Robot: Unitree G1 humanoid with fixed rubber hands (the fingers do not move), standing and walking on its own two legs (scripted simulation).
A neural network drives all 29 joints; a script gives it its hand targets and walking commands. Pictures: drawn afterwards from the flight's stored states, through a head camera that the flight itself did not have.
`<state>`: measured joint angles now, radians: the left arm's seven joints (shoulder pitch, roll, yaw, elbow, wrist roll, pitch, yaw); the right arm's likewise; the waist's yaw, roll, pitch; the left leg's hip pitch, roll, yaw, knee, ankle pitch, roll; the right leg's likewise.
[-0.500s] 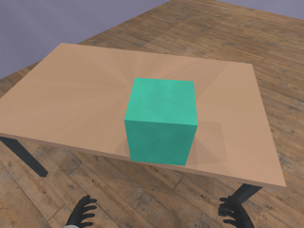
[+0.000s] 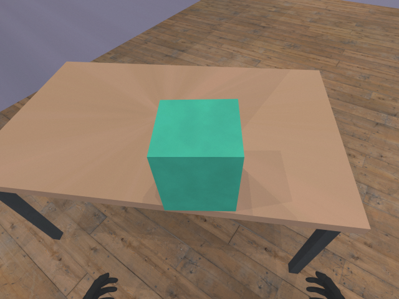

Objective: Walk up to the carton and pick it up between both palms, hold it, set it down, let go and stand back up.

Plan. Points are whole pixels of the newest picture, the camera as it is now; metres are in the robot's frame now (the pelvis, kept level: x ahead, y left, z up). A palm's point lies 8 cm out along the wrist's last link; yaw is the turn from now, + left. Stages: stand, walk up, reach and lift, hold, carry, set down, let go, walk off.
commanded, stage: stand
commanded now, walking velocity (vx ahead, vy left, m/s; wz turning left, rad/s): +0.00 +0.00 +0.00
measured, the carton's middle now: (199, 157) +0.48 +0.03 -0.05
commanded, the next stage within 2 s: none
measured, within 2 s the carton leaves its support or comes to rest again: neither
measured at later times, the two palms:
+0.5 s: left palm out of the picture +0.11 +0.25 -0.10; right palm out of the picture +0.04 -0.23 -0.12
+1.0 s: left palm out of the picture +0.04 +0.25 -0.13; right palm out of the picture -0.02 -0.20 -0.14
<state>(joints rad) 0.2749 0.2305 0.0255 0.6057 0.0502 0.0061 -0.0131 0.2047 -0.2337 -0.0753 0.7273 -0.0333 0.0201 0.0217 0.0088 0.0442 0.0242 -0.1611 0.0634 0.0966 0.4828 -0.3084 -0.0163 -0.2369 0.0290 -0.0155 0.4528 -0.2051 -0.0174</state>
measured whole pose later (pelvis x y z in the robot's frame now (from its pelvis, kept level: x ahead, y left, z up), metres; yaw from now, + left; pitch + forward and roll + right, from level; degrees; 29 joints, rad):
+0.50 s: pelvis +0.01 +0.02 +0.00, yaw -3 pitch +0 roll +0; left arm 0.34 0.18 0.03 0.71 0.03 -0.02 0.00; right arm 0.33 -0.21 -0.06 0.87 -0.03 0.01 0.01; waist -0.02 0.01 -0.04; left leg -0.12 0.03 0.16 0.43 -0.31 0.01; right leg -0.25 0.01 0.05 0.46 -0.21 0.01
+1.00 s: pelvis +0.01 +0.03 +0.00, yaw -5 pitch -1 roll +1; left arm 0.38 0.14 0.03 0.90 0.02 0.00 0.04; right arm 0.35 -0.18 -0.05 1.04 -0.02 0.02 -0.03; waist -0.01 0.00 0.00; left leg -0.07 0.01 0.19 0.40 -0.30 0.03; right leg -0.22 0.00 0.08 0.46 -0.22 0.03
